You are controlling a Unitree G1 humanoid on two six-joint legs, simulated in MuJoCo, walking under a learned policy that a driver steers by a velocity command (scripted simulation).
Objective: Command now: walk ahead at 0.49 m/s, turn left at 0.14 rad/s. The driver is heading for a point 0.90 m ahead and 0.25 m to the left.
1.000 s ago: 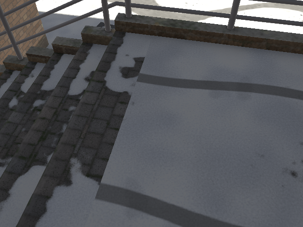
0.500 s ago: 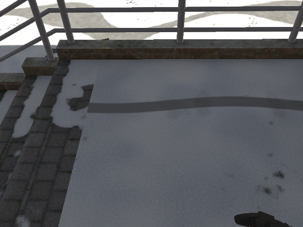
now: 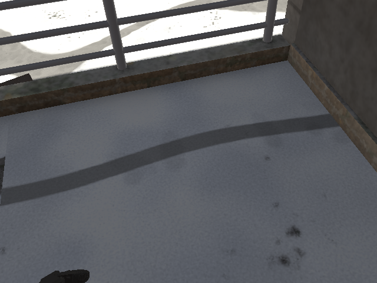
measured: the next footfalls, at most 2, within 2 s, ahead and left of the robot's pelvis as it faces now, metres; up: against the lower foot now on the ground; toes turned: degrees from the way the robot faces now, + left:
left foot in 0.58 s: +0.40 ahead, +0.12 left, +0.00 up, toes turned +19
right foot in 1.02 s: +0.75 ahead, +0.07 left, +0.00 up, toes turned +33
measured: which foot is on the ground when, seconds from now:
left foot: down 0.00-0.00, up 0.02-0.56, down 0.58-1.00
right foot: down 0.00-0.56, up 0.58-1.00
